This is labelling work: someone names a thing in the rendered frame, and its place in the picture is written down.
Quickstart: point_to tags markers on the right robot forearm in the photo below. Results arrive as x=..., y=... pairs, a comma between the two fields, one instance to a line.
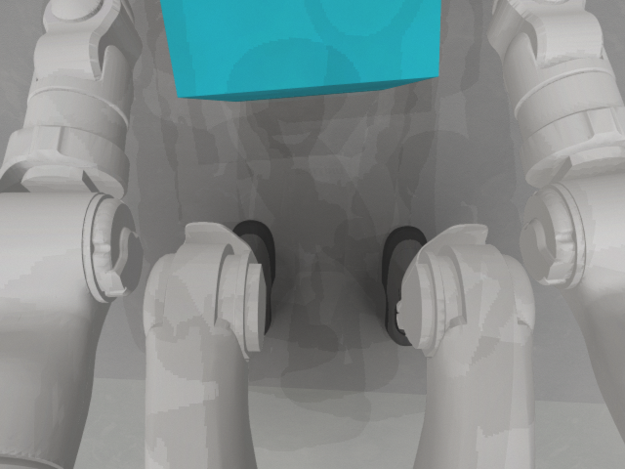
x=562, y=89

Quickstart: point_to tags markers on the left robot forearm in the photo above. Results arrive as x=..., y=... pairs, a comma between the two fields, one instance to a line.
x=79, y=103

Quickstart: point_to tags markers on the robot left shin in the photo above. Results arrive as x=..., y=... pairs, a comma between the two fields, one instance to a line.
x=200, y=232

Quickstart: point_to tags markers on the right robot foot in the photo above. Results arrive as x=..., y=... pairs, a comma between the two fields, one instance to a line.
x=400, y=248

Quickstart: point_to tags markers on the left robot upper arm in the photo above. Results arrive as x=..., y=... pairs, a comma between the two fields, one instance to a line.
x=64, y=257

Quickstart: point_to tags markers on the right robot upper arm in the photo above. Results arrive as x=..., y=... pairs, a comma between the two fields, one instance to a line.
x=573, y=237

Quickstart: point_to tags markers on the carton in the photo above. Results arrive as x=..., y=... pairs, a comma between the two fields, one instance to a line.
x=248, y=50

